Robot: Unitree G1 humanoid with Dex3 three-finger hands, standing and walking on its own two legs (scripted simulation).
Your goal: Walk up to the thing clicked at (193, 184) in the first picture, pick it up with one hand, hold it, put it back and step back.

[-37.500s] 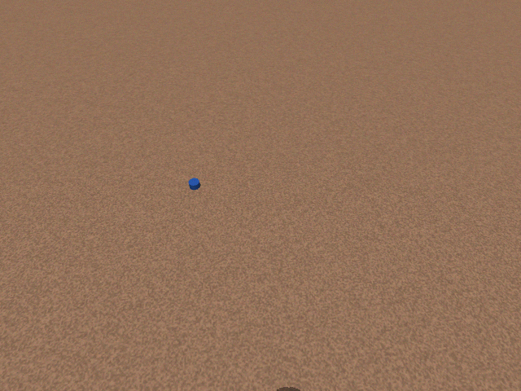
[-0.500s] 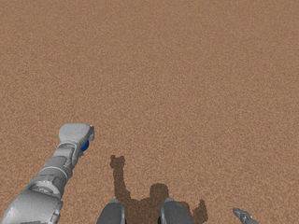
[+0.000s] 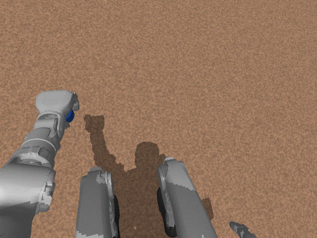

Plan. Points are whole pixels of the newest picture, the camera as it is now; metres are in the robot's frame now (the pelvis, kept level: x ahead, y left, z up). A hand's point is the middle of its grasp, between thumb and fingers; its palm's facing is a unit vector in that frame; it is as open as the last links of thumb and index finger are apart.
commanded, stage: crouch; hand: left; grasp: from above
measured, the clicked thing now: (62, 113) +0.48 +0.21 -0.17
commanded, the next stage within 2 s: lower in 1.08 s
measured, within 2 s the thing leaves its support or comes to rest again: neither
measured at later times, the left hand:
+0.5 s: hand (76, 116) +0.50 +0.19 -0.26, palm faces -0.45 -0.02 -0.89, open 7.2 cm
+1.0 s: hand (80, 115) +0.52 +0.19 -0.32, palm faces -0.45 -0.01 -0.90, open 7.3 cm
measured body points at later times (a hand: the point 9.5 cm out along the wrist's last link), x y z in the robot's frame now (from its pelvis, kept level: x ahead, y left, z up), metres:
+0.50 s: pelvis +0.00 -0.01 -0.10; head +0.25 +0.03 +0.28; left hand +0.52 +0.19 -0.21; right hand +0.03 -0.28 -0.21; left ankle +0.08 +0.11 -0.45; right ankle +0.07 -0.13 -0.45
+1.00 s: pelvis -0.01 -0.01 -0.15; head +0.26 +0.03 +0.21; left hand +0.54 +0.19 -0.27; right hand -0.02 -0.27 -0.25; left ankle +0.08 +0.11 -0.45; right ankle +0.07 -0.13 -0.45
